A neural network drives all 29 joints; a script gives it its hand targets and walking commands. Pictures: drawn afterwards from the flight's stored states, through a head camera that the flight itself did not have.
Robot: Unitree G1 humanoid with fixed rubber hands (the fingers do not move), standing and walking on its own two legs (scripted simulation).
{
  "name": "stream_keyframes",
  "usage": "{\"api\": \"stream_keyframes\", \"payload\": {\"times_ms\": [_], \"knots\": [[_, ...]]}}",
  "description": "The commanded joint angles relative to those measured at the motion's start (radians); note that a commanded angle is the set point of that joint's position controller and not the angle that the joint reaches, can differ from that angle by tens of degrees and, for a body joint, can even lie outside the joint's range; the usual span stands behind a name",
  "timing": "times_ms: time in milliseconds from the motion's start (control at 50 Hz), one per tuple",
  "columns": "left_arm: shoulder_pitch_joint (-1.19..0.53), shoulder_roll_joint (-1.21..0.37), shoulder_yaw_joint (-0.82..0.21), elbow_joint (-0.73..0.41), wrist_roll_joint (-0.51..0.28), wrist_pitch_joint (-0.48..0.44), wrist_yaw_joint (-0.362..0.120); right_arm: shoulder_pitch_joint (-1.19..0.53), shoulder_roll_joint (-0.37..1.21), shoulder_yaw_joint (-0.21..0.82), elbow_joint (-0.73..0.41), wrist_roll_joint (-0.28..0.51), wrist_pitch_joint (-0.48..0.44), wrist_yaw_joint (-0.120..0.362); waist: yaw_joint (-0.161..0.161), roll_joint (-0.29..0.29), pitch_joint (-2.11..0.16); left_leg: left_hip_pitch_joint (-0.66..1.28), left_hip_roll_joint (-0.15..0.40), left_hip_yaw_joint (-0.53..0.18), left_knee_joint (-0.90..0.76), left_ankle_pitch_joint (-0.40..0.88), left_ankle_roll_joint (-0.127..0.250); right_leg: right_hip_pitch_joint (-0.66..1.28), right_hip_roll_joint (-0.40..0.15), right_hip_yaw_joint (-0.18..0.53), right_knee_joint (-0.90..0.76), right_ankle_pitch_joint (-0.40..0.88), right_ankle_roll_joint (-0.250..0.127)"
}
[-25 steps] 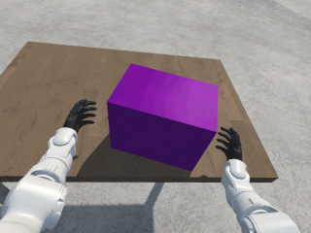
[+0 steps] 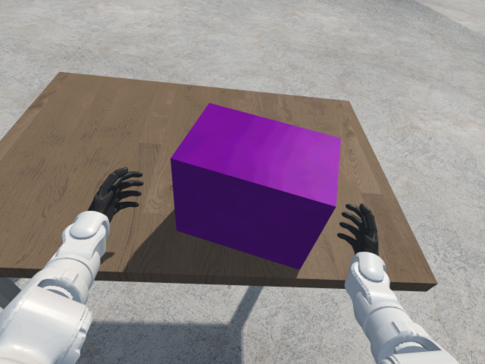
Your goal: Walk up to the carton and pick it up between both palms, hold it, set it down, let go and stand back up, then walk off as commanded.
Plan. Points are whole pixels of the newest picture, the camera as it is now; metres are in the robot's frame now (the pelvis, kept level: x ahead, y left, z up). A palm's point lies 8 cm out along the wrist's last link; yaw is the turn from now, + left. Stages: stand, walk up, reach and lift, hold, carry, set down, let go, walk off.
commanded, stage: set down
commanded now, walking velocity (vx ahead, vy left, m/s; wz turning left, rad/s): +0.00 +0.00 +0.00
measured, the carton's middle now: (254, 186) +0.48 -0.04 +0.01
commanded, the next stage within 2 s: none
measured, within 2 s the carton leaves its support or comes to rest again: neither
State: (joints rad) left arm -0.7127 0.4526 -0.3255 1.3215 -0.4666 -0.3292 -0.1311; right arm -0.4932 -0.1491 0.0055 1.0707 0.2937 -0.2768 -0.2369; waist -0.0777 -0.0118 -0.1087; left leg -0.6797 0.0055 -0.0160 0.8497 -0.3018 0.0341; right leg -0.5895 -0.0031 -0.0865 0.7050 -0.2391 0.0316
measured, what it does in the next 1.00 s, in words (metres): shifts its weight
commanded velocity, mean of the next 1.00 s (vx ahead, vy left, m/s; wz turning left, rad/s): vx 0.00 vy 0.00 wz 0.00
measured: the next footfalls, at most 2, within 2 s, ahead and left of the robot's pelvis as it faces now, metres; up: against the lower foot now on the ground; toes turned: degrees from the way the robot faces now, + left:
none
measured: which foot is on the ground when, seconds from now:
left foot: down 0.00-1.00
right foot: down 0.00-1.00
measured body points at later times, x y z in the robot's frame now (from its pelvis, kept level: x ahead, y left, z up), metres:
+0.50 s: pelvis +0.06 -0.02 +0.03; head +0.03 +0.00 +0.48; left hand +0.36 +0.24 +0.05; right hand +0.26 -0.24 +0.03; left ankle +0.08 +0.07 -0.70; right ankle +0.07 -0.15 -0.70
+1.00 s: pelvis +0.06 -0.03 +0.04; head +0.06 -0.02 +0.48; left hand +0.29 +0.24 +0.03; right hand +0.21 -0.24 +0.05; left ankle +0.08 +0.07 -0.70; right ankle +0.07 -0.15 -0.70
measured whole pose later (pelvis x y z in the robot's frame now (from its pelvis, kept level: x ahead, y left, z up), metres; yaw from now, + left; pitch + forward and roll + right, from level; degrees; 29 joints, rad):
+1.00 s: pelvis +0.06 -0.03 +0.04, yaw -2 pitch -6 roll +0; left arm 0.21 0.51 0.02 0.45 -0.35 -0.18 -0.27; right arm 0.49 -0.14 0.13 -0.02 0.27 -0.13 -0.28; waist -0.04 -0.02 0.09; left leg -0.12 0.00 0.05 0.50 -0.28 0.03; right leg -0.11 0.00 -0.02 0.48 -0.26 -0.01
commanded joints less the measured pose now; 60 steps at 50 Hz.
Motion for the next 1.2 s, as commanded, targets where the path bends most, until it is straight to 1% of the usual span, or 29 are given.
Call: {"api": "stream_keyframes", "payload": {"times_ms": [0,60,80,120,160,180,200,220,240,260,280,380,400,460,480,560,620,700,720,740,920,960,980,1020,1040,1060,1080,1120,1180], "knots": [[-0.08,0.253,0.167,-0.289,0.044,-0.003,-0.022,-0.104,0.0,0.038,-0.305,-0.018,-0.021,-0.011,-0.004,0.045,-0.234,0.365,0.001,-0.048,-0.228,-0.107,-0.059,0.172,0.011,0.042,-0.153,-0.075,-0.031],[-0.101,0.288,0.217,-0.371,0.049,-0.007,-0.036,-0.107,-0.023,0.036,-0.372,-0.025,-0.03,-0.013,0.008,0.057,-0.243,0.407,0.001,-0.058,-0.242,-0.002,-0.074,0.172,0.013,0.044,-0.171,-0.027,-0.037],[0.02,0.292,0.248,-0.425,0.071,-0.005,-0.04,0.027,0.003,0.082,-0.388,0.009,-0.048,-0.011,0.043,0.065,-0.263,0.47,-0.004,-0.047,-0.242,0.078,-0.071,0.212,0.016,0.045,-0.18,0.04,-0.037],[0.066,0.283,0.258,-0.499,0.081,0.006,-0.048,0.083,-0.018,0.06,-0.45,0.013,-0.037,-0.019,0.056,0.095,-0.215,0.52,-0.001,-0.05,-0.249,0.156,-0.088,0.222,0.025,0.043,-0.209,0.06,-0.051],[0.218,0.293,0.331,-0.599,0.114,0.03,-0.062,0.221,0.0,0.09,-0.505,0.027,-0.078,-0.027,0.062,0.067,-0.241,0.641,-0.001,-0.04,-0.271,0.326,-0.095,0.29,0.044,0.039,-0.244,0.196,-0.032],[0.049,0.314,0.308,-0.546,0.087,0.037,-0.073,0.066,-0.028,0.062,-0.522,-0.004,-0.06,-0.029,0.027,0.054,-0.223,0.54,-0.021,-0.03,-0.255,0.296,-0.083,0.266,0.044,0.036,-0.232,0.162,-0.043],[0.217,0.329,0.369,-0.576,0.115,0.044,-0.078,0.227,0.001,0.125,-0.572,0.017,-0.074,-0.032,0.084,0.037,-0.186,0.568,-0.016,-0.028,-0.275,0.321,-0.082,0.344,0.035,0.059,-0.252,0.186,-0.037],[0.31,0.268,0.356,-0.614,0.13,0.07,-0.088,0.283,0.004,0.12,-0.546,0.038,-0.081,-0.035,0.085,0.061,-0.113,0.635,-0.011,-0.019,-0.291,0.382,-0.097,0.341,0.048,0.048,-0.276,0.206,-0.045],[0.181,0.301,0.346,-0.545,0.123,0.096,-0.111,0.174,0.004,0.124,-0.563,0.025,-0.048,-0.039,0.074,0.048,-0.061,0.558,-0.02,-0.016,-0.295,0.279,-0.073,0.329,0.034,0.063,-0.283,0.109,-0.054],[0.265,0.293,0.356,-0.612,0.143,0.109,-0.111,0.261,0.008,0.099,-0.565,-0.002,-0.05,-0.048,0.069,0.059,-0.037,0.607,-0.015,0.002,-0.316,0.296,-0.081,0.351,0.04,0.057,-0.3,0.139,-0.051],[0.466,0.248,0.386,-0.676,0.188,0.126,-0.121,0.448,0.006,0.125,-0.597,0.028,-0.076,-0.042,0.104,0.078,0.012,0.716,-0.006,-0.015,-0.334,0.406,-0.095,0.403,0.055,0.052,-0.318,0.195,-0.063],[0.462,0.277,0.43,-0.81,0.155,0.15,-0.135,0.49,0.017,0.135,-0.804,0.008,-0.063,-0.053,0.098,0.038,0.085,0.648,-0.016,0.017,-0.363,0.36,-0.072,0.406,0.049,0.059,-0.355,0.137,-0.071],[0.588,0.268,0.462,-0.829,0.19,0.164,-0.144,0.643,0.025,0.156,-0.821,0.002,-0.065,-0.061,0.126,0.036,0.128,0.693,-0.009,0.029,-0.388,0.366,-0.074,0.433,0.04,0.065,-0.38,0.136,-0.073],[0.504,0.321,0.447,-0.857,0.13,0.141,-0.144,0.576,0.006,0.122,-1.006,-0.015,-0.001,-0.056,0.115,0.015,0.134,0.606,-0.012,0.024,-0.401,0.231,-0.044,0.414,0.026,0.089,-0.376,0.021,-0.08],[0.612,0.333,0.467,-0.891,0.119,0.129,-0.141,0.711,0.024,0.149,-1.027,-0.012,0.002,-0.056,0.13,0.004,0.14,0.631,-0.007,0.027,-0.41,0.248,-0.04,0.447,0.019,0.09,-0.378,0.04,-0.077],[0.618,0.351,0.469,-0.9,0.115,0.123,-0.144,0.76,0.028,0.167,-1.123,-0.042,0.07,-0.056,0.164,0.024,0.134,0.61,-0.007,0.023,-0.43,0.147,-0.008,0.38,-0.001,0.109,-0.39,-0.067,-0.095],[0.742,0.331,0.463,-1.028,0.09,0.105,-0.131,0.872,0.043,0.152,-1.198,-0.046,0.085,-0.06,0.157,0.032,0.131,0.648,-0.002,0.025,-0.433,0.177,-0.009,0.378,-0.003,0.104,-0.378,-0.036,-0.079],[0.808,0.333,0.499,-1.024,0.094,0.124,-0.134,0.925,0.067,0.164,-1.282,-0.073,0.112,-0.063,0.182,0.001,0.139,0.637,-0.005,0.04,-0.429,0.159,0.006,0.393,-0.018,0.125,-0.401,-0.052,-0.072],[0.855,0.324,0.513,-1.029,0.118,0.118,-0.129,0.951,0.069,0.151,-1.295,-0.069,0.105,-0.054,0.207,0.011,0.158,0.629,-0.006,0.029,-0.428,0.185,-0.001,0.396,-0.006,0.112,-0.383,-0.028,-0.081],[0.86,0.326,0.5,-1.044,0.116,0.112,-0.13,0.969,0.05,0.126,-1.256,-0.085,0.116,-0.055,0.18,0.028,0.171,0.647,0.001,0.021,-0.437,0.184,-0.002,0.374,-0.009,0.115,-0.393,-0.022,-0.08],[0.86,0.323,0.494,-1.105,0.109,0.101,-0.122,0.931,0.052,0.116,-1.355,-0.099,0.119,-0.027,0.196,0.018,0.161,0.62,-0.003,0.019,-0.428,0.141,-0.001,0.361,-0.013,0.128,-0.39,-0.04,-0.078],[0.887,0.313,0.49,-1.076,0.119,0.105,-0.124,0.985,0.071,0.114,-1.288,-0.123,0.14,-0.025,0.188,-0.009,0.195,0.612,0.012,0.006,-0.438,0.078,0.002,0.374,-0.016,0.138,-0.405,-0.093,-0.084],[0.838,0.274,0.474,-1.069,0.132,0.113,-0.1,0.92,0.037,0.098,-1.237,-0.115,0.144,-0.002,0.194,0.074,0.196,0.586,0.011,0.013,-0.46,0.073,-0.016,0.367,-0.004,0.115,-0.39,-0.109,-0.093],[0.854,0.286,0.476,-1.068,0.128,0.121,-0.106,0.927,0.054,0.092,-1.236,-0.115,0.159,-0.009,0.186,0.04,0.178,0.591,0.004,0.014,-0.461,0.065,-0.002,0.385,-0.012,0.13,-0.405,-0.098,-0.088],[0.874,0.263,0.478,-1.028,0.155,0.13,-0.11,0.952,0.055,0.1,-1.181,-0.125,0.171,-0.002,0.179,0.04,0.216,0.612,0.011,0.013,-0.463,0.082,-0.01,0.368,-0.006,0.12,-0.405,-0.099,-0.083],[0.902,0.292,0.481,-1.098,0.13,0.111,-0.109,0.974,0.044,0.073,-1.271,-0.128,0.157,-0.013,0.177,0.016,0.192,0.61,0.007,0.017,-0.456,0.111,-0.009,0.416,-0.009,0.126,-0.399,-0.056,-0.087],[0.871,0.25,0.47,-1.032,0.164,0.132,-0.103,0.932,0.023,0.071,-1.141,-0.126,0.18,0.007,0.172,0.073,0.217,0.617,0.015,0.003,-0.472,0.119,-0.024,0.387,0.003,0.117,-0.401,-0.058,-0.097],[0.918,0.263,0.48,-1.106,0.165,0.125,-0.103,0.971,0.029,0.051,-1.212,-0.12,0.169,0.001,0.174,0.06,0.177,0.634,0.013,0.009,-0.447,0.206,-0.029,0.447,0.009,0.12,-0.393,0.015,-0.091],[0.934,0.239,0.493,-1.055,0.18,0.14,-0.108,0.957,-0.005,0.049,-1.157,-0.124,0.173,0.014,0.179,0.057,0.183,0.657,0.017,0.01,-0.446,0.237,-0.041,0.446,0.016,0.111,-0.393,0.024,-0.087]]}}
